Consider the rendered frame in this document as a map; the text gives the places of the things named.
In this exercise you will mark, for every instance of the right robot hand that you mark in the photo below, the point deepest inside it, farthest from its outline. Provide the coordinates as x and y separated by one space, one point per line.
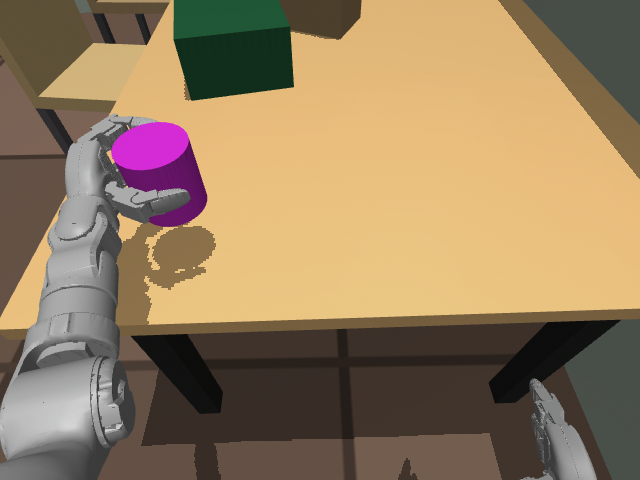
558 444

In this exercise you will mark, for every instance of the table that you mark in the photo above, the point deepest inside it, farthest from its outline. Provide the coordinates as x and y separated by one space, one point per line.
446 162

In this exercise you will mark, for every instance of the chair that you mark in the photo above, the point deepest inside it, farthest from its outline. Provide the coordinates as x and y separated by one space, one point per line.
47 47
137 7

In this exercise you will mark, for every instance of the left robot arm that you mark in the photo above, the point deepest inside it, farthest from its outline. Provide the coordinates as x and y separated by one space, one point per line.
68 402

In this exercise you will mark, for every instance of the left robot hand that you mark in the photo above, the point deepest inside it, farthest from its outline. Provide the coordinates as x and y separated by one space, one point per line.
89 171

